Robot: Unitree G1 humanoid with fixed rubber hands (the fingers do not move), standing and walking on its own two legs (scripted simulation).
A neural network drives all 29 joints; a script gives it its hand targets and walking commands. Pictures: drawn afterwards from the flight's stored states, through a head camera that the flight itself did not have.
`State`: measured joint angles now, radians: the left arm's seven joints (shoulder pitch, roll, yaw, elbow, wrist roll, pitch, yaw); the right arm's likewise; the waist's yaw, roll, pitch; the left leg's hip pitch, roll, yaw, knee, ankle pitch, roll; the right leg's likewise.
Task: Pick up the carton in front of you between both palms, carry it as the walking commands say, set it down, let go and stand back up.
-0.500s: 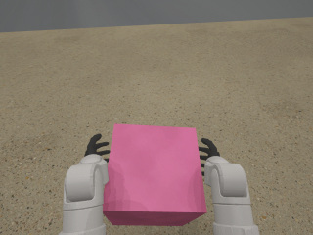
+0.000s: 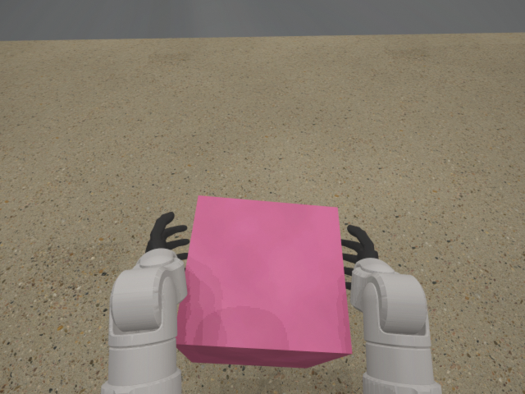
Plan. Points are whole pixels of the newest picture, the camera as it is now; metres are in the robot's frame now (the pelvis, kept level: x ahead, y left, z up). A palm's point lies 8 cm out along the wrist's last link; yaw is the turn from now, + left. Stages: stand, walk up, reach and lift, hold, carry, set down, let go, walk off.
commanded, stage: carry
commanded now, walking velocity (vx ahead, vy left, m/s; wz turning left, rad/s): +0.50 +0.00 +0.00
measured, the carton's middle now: (258, 291) +0.31 +0.02 -0.01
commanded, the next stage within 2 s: none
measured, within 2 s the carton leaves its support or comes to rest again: neither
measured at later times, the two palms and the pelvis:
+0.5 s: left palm (201, 134) +0.65 +0.15 +0.07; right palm (329, 150) +0.60 -0.13 +0.06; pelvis +0.33 +0.04 +0.00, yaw -6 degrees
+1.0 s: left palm (222, 58) +0.98 +0.13 +0.11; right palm (319, 71) +0.96 -0.15 +0.08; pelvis +0.68 +0.00 -0.01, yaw -2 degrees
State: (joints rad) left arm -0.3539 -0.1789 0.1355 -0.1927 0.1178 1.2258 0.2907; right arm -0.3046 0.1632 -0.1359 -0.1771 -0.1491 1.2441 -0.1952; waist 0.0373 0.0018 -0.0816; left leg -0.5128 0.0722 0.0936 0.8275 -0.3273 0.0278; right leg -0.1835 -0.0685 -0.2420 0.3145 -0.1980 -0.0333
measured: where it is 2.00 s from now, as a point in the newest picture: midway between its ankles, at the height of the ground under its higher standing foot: (271, 195)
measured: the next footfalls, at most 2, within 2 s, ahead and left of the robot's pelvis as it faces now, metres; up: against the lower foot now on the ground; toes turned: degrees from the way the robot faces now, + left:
left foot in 0.20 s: +0.30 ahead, +0.14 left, +0.00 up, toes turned +9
right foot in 0.62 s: +0.59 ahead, -0.09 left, +0.00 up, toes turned -17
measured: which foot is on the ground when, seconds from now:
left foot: up 0.00-0.18, down 0.20-0.66, up 0.68-1.00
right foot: down 0.00-0.20, up 0.22-0.60, down 0.62-1.00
